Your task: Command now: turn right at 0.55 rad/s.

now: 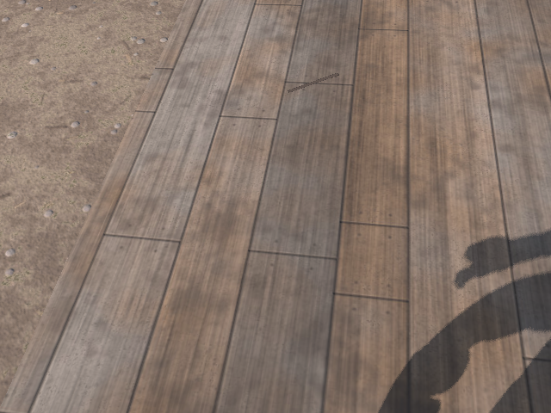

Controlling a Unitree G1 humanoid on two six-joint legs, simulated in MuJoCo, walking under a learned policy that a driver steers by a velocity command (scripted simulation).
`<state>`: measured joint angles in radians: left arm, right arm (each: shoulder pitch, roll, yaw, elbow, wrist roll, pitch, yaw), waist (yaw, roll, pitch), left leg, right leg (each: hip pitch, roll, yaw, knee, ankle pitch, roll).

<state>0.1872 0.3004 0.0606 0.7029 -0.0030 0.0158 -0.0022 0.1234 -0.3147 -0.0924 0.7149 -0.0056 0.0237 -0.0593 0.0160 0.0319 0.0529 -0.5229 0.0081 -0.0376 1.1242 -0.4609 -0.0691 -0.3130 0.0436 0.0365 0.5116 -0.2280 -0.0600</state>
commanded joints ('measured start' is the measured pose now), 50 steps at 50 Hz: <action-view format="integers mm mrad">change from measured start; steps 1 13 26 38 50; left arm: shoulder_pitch -24 -44 -7 2 36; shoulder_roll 166 173 53 80 57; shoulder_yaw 42 48 16 6 -10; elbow -77 -103 -46 19 96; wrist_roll -4 -3 -1 20 13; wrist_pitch -7 22 26 -9 -30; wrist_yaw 24 24 24 17 21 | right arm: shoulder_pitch -1 -11 -37 14 57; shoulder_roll -79 -73 -74 -53 -59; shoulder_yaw -24 -13 16 38 31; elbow -66 -63 -41 29 154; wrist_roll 4 15 0 -7 -1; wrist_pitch -20 -53 -51 -49 -34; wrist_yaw -2 38 46 45 24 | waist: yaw -15 17 1 -28 -24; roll -142 -186 128 -105 -49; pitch -151 -139 -89 -54 -30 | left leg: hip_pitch -86 134 365 342 357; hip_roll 0 -30 171 28 30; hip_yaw -50 -51 -168 -22 -23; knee -16 -455 -764 -663 -683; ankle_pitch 90 106 608 349 361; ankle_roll -10 -5 250 46 19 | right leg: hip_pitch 203 141 -56 83 87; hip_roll -238 -208 -30 -105 -87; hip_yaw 293 439 49 107 97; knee -167 -129 295 -116 -128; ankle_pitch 386 236 -255 81 81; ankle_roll -164 -163 166 34 29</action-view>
